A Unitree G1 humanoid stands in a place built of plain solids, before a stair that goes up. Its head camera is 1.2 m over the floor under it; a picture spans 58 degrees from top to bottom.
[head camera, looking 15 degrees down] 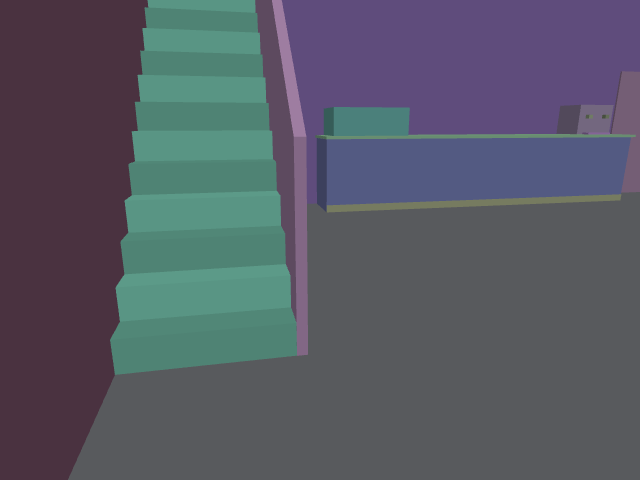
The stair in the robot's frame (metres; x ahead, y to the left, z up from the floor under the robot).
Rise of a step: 0.19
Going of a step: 0.20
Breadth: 0.91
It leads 12 degrees to the left of straight ahead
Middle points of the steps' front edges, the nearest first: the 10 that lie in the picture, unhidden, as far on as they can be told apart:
1.99 0.57 0.19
2.19 0.61 0.39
2.39 0.65 0.58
2.59 0.69 0.77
2.79 0.73 0.96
2.99 0.78 1.16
3.19 0.82 1.35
3.39 0.86 1.54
3.59 0.90 1.73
3.79 0.94 1.93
